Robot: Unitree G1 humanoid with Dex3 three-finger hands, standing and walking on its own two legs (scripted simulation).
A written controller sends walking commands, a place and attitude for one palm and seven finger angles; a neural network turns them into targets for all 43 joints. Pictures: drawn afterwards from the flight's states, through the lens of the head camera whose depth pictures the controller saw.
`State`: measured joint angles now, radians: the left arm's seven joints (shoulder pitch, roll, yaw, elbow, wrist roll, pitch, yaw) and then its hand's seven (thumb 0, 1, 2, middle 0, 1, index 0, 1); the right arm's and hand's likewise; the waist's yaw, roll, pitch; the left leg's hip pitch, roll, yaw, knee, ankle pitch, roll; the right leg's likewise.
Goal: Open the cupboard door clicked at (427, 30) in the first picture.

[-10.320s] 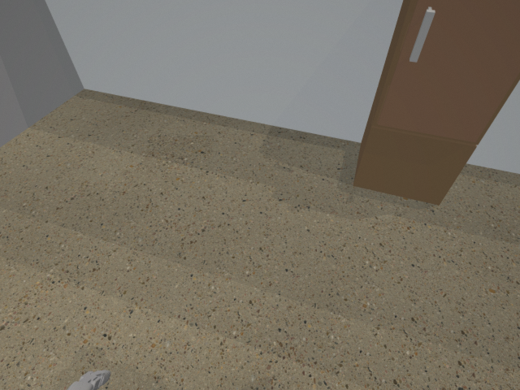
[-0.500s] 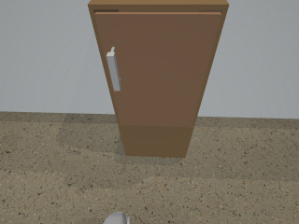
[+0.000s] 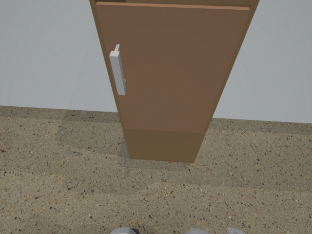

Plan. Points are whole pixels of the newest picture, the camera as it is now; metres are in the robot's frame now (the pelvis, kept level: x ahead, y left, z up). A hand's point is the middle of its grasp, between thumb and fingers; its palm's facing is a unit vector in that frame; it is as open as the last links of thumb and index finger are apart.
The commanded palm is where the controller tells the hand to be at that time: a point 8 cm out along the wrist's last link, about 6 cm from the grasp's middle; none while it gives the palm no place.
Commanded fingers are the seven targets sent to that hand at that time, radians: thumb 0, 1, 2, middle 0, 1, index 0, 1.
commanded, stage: come to a stop and stand still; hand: left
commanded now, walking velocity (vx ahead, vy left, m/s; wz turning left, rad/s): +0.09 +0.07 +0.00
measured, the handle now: (120, 70) +0.58 +0.18 +0.06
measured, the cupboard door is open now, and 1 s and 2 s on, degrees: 0 0 0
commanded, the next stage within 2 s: look again from close up in 1.00 s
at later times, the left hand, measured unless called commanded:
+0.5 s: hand out of the picture -0.02 +0.15 -0.15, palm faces +0.12 -0.96 -0.26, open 7.3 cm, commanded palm none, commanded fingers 0.00 0.90 0.90 -0.20 -0.30 -0.20 -0.30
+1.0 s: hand out of the picture -0.02 +0.17 -0.17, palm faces +0.05 -0.98 -0.17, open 7.3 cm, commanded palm none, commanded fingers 0.00 0.90 0.90 -0.20 -0.30 -0.20 -0.30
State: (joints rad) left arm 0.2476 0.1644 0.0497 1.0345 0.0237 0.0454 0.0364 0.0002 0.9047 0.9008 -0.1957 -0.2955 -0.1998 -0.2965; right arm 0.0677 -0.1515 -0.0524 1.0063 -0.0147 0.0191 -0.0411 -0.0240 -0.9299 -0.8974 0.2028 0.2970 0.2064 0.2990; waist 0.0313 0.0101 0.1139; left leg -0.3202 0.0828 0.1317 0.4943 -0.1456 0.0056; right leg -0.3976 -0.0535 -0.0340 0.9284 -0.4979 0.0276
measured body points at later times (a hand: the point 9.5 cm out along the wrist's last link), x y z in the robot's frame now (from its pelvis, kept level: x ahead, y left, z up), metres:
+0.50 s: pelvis -0.03 -0.04 +0.01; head +0.00 -0.06 +0.46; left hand -0.03 +0.20 -0.13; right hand -0.02 -0.28 -0.15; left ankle -0.06 +0.11 -0.70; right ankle +0.00 -0.15 -0.73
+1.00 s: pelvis -0.01 +0.00 +0.01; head +0.01 +0.01 +0.46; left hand -0.02 +0.22 -0.16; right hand +0.00 -0.22 -0.15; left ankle -0.06 +0.11 -0.73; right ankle +0.00 -0.14 -0.73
